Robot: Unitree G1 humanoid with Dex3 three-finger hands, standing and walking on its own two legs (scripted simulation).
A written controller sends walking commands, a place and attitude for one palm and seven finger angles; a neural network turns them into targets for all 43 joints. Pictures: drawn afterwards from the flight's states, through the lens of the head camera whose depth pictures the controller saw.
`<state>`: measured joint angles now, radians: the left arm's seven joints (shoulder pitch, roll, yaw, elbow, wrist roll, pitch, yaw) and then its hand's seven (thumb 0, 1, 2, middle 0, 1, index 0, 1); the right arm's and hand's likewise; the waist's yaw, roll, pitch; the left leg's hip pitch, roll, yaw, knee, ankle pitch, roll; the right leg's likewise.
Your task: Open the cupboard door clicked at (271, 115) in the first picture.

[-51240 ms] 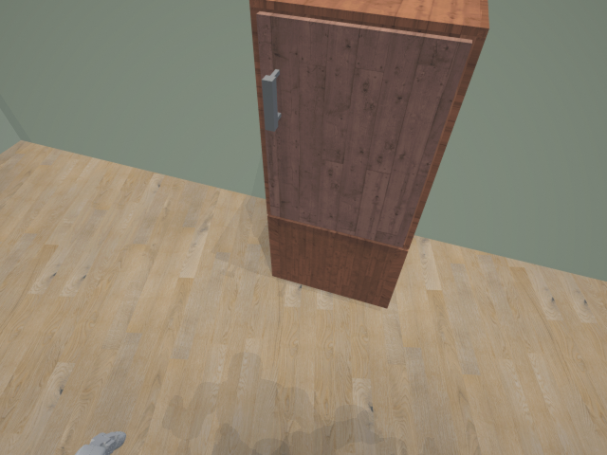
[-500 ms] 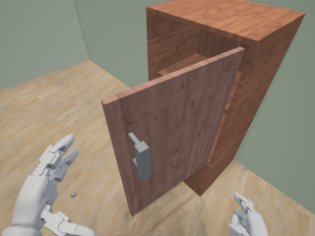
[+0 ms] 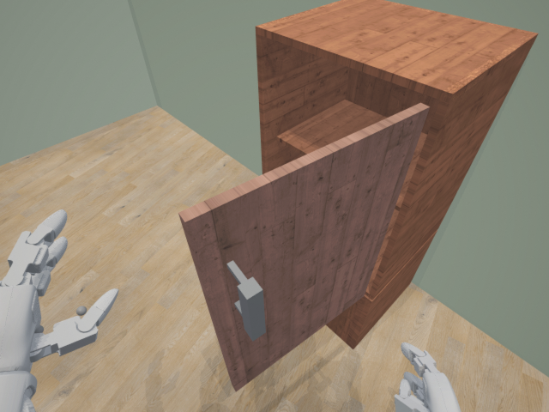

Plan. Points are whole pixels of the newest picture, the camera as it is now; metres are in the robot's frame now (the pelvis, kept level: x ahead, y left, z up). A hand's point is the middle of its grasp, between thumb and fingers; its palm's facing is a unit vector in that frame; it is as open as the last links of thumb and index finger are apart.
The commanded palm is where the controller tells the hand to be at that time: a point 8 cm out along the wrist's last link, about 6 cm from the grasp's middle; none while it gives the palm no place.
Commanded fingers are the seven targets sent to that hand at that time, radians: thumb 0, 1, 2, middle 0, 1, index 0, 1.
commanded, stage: draw the hand back to the body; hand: left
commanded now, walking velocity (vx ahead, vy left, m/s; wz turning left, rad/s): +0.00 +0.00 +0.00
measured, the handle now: (244, 300) +0.26 +0.08 +0.04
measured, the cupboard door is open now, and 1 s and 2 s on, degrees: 82 82 82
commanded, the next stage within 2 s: step back with the hand held close in 0.52 s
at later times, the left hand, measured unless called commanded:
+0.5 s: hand (93, 292) +0.19 +0.23 +0.16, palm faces +0.41 -0.82 -0.40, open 7.5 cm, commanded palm +0.14 +0.27 +0.18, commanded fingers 0.00 0.90 0.90 -0.20 -0.30 -0.20 -0.30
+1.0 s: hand (87, 303) +0.18 +0.23 +0.15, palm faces +0.28 -0.82 -0.50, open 7.4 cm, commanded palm +0.12 +0.28 +0.18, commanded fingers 0.00 0.90 0.90 -0.20 -0.30 -0.20 -0.30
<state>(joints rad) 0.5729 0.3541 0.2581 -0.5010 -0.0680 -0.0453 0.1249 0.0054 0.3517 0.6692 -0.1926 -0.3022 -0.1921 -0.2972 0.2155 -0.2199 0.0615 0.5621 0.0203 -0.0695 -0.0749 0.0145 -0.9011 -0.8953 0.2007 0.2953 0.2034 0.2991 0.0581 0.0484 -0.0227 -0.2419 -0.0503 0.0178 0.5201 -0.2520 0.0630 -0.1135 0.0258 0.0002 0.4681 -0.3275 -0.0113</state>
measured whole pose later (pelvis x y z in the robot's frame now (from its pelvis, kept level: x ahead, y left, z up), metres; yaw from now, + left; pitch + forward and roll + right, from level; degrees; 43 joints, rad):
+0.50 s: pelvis +0.01 -0.03 +0.01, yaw +0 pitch -3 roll +0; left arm 0.51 0.36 0.32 -0.45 -0.09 -0.05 0.11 0.02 0.88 0.90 -0.21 -0.30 -0.21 -0.30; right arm 0.20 -0.24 0.03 0.61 0.02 -0.04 -0.07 0.01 -0.90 -0.90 0.20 0.30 0.20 0.30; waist 0.06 0.05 0.00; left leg -0.17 -0.02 0.00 0.45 -0.23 0.03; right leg -0.04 0.06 -0.01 0.39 -0.30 -0.05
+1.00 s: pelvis -0.03 -0.01 +0.00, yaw -2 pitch +0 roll -1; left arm 0.56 0.44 0.37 -0.50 -0.07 -0.11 0.11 0.02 0.89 0.90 -0.22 -0.30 -0.22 -0.30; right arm 0.14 -0.25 -0.02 0.53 0.04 0.08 -0.07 0.01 -0.90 -0.90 0.20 0.29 0.20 0.30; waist 0.00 0.03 0.06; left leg -0.28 -0.01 0.05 0.46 -0.18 0.05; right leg -0.17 0.06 0.03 0.42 -0.24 -0.02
